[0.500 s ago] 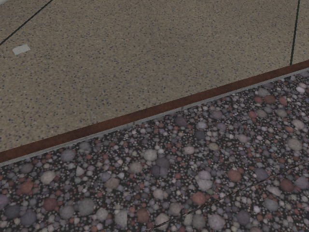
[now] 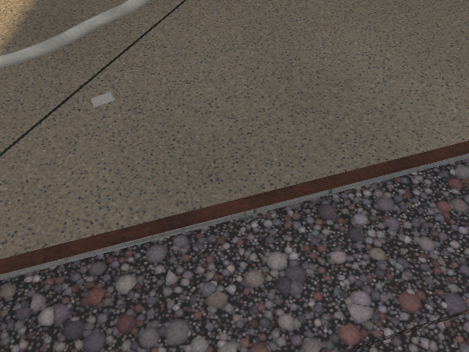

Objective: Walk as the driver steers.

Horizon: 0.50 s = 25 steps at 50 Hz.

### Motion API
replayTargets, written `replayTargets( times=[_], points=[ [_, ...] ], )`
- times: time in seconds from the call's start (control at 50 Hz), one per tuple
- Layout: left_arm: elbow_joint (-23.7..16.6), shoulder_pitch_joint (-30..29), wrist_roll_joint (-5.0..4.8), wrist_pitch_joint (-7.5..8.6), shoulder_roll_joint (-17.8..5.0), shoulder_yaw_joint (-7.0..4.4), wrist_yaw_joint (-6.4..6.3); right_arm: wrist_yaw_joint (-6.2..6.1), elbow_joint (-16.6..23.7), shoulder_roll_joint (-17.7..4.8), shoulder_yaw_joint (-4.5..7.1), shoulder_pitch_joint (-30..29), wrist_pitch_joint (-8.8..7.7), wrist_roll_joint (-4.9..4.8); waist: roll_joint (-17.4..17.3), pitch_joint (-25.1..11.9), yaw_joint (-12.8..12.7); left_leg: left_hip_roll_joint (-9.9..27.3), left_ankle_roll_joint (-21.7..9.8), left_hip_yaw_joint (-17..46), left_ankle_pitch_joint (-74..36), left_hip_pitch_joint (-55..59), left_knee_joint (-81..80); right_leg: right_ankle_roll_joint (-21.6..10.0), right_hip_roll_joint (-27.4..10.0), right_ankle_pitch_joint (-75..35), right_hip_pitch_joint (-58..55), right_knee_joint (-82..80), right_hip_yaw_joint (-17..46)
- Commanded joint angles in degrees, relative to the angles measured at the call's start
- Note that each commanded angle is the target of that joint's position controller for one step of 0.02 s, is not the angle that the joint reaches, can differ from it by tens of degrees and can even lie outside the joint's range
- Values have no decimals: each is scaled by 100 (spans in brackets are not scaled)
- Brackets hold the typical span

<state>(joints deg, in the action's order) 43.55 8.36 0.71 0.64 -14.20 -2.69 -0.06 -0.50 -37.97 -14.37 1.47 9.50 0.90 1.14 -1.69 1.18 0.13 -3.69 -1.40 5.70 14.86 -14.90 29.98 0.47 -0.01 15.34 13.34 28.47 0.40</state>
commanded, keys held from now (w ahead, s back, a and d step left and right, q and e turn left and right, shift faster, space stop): no key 1.00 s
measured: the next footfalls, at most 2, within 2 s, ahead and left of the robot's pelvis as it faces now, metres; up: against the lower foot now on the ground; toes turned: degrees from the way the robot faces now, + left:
left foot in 1.56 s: +0.09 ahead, +0.12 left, +0.00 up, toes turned +1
right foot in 1.98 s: +0.47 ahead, -0.12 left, +0.04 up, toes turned -4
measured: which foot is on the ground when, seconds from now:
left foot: down 0.00-1.00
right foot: down 0.00-1.00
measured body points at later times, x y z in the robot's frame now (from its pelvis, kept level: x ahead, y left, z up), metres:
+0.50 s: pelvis +0.00 -0.01 +0.00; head +0.01 -0.01 +0.45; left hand +0.13 +0.24 -0.12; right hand +0.13 -0.27 -0.11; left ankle +0.01 +0.10 -0.74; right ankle +0.00 -0.13 -0.74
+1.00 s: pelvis +0.00 -0.02 +0.00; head +0.01 -0.03 +0.45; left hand +0.09 +0.23 -0.13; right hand +0.09 -0.29 -0.13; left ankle +0.01 +0.10 -0.74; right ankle +0.00 -0.13 -0.74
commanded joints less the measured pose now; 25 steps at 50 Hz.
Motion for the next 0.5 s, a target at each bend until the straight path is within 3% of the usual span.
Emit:
replayTargets(
  times=[0.02,0.18,0.5],
  points=[
    [-397,-271,6,168,-723,-132,-20,-20,404,-675,231,-141,-27,-16,584,-398,28,414,-137,360,-793,161,-289,-292,-545,-784,-152,-521,562],
    [-374,-189,-6,97,-619,-49,-67,-32,234,-550,227,20,-99,-24,88,-312,-56,460,-98,442,-877,68,-395,-270,-375,-681,-239,-336,408],
    [34,-44,-24,125,-537,31,-60,-153,-29,-506,222,221,-103,-29,153,-222,-31,465,-35,403,-1016,317,-412,-250,-274,-552,-81,-448,354]
  ],
)
Over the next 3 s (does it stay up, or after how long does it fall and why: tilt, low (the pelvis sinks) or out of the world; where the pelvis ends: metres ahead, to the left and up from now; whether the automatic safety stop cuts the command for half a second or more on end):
stays up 0.75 -0.02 0.02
